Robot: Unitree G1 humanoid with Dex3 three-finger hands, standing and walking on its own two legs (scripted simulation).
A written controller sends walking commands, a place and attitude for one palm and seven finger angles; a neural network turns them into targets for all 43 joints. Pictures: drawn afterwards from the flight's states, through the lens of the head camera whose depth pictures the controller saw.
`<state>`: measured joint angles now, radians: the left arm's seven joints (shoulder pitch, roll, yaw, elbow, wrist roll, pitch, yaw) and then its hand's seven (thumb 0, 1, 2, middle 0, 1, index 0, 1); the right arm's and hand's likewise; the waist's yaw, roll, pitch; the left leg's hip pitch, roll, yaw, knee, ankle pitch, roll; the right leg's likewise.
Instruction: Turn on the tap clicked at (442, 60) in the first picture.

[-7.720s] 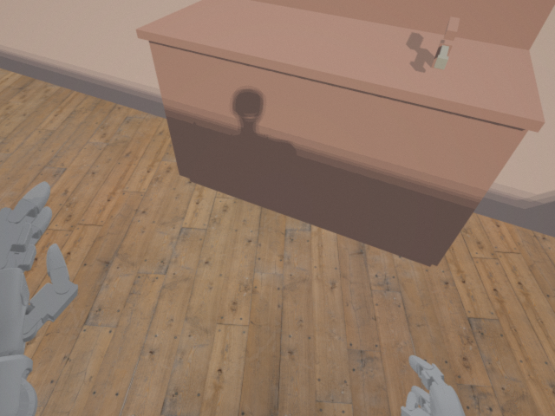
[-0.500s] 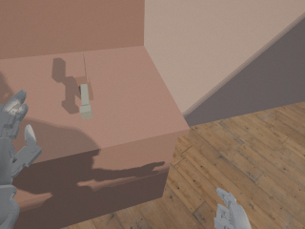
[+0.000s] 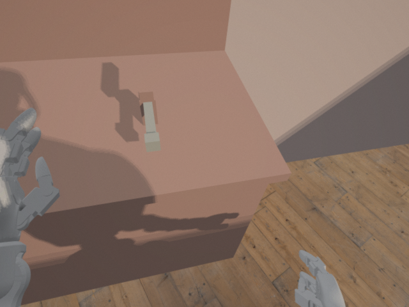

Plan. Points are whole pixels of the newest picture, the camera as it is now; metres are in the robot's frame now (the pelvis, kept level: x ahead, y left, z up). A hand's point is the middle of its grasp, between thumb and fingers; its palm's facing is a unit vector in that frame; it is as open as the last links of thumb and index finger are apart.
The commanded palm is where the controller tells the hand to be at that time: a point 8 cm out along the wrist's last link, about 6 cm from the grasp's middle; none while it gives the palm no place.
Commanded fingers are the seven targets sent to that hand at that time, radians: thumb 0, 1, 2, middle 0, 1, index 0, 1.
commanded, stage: come to a stop and stand still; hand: left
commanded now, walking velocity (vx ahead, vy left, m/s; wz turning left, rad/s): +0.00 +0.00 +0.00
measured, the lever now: (152, 142) +0.39 +0.15 +0.10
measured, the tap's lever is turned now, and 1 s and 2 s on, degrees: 0 0 0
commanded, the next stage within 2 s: look again from close up in 0.78 s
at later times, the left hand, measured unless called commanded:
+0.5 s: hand (24, 182) +0.24 +0.30 +0.16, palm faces +0.34 -0.85 -0.40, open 7.4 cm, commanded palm +0.19 +0.33 +0.18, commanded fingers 0.00 0.90 0.90 -0.20 -0.30 -0.20 -0.30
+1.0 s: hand (24, 173) +0.25 +0.30 +0.16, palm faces +0.39 -0.85 -0.35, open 7.4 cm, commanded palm +0.20 +0.33 +0.18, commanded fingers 0.00 0.90 0.90 -0.20 -0.30 -0.20 -0.30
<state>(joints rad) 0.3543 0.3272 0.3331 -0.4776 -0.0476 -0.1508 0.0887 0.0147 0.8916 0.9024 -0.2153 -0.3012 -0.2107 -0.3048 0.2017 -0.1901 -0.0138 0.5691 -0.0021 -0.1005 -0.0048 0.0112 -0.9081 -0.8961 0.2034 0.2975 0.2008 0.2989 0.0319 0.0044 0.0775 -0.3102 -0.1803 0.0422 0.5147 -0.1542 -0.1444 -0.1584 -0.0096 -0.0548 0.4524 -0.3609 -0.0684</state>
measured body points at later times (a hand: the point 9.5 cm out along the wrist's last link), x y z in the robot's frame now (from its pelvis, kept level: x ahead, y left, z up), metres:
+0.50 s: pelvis +0.02 +0.06 +0.00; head +0.02 +0.06 +0.45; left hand +0.21 +0.34 +0.18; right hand +0.15 -0.17 -0.10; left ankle +0.03 +0.15 -0.74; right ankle +0.02 -0.05 -0.74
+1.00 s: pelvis +0.03 +0.06 +0.01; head +0.04 +0.06 +0.46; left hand +0.22 +0.34 +0.18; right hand +0.22 -0.16 -0.07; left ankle +0.03 +0.15 -0.74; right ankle +0.02 -0.05 -0.74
